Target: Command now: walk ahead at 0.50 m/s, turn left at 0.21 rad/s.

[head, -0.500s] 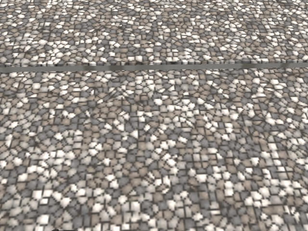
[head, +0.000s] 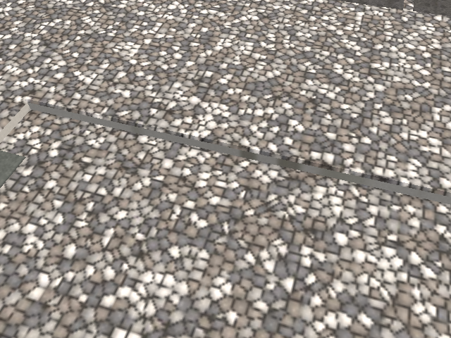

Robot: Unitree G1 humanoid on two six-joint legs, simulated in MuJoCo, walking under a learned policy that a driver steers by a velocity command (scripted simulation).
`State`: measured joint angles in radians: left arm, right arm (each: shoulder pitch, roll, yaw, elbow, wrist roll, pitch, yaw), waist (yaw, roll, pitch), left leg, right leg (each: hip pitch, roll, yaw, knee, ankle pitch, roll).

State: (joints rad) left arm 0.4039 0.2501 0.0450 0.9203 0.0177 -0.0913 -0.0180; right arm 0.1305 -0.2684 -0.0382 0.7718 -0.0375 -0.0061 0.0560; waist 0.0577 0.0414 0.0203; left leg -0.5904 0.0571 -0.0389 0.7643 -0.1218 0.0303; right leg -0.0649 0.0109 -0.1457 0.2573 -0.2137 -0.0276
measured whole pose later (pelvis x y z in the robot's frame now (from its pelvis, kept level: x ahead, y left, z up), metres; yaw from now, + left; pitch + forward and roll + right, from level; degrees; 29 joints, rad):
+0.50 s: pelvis +0.13 +0.04 -0.01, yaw +1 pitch -1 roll +0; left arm 0.19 0.22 0.03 0.94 0.01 0.04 0.04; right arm 0.19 -0.20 -0.01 0.94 -0.02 0.00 -0.03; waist 0.00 -0.02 0.08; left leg -0.24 -0.04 0.10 0.42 -0.18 0.08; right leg -0.39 -0.01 0.00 0.74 -0.34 -0.01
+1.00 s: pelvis +0.20 +0.07 -0.01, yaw +0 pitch +1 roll -1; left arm 0.34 0.22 0.06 1.05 0.02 -0.02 0.00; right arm 0.29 -0.21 -0.05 1.01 -0.03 -0.06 0.00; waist 0.00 -0.03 -0.04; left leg -0.20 -0.02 0.07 0.43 -0.24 0.06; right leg -0.28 -0.01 -0.01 0.71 -0.40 -0.08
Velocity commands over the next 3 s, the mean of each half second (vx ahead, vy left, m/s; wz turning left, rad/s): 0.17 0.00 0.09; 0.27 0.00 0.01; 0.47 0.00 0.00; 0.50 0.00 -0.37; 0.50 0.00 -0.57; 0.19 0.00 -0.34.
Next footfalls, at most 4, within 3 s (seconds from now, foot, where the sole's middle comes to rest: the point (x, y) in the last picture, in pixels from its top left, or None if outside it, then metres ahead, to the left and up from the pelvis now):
0.14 left None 0.20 0.12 -0.78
0.56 right None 0.20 -0.07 -0.78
0.94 left None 0.23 0.15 -0.78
1.42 right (257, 309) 0.57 -0.01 -0.78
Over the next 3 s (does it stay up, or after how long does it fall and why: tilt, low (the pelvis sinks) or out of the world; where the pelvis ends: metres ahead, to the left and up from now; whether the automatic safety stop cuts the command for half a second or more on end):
stays up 1.12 -0.13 -0.01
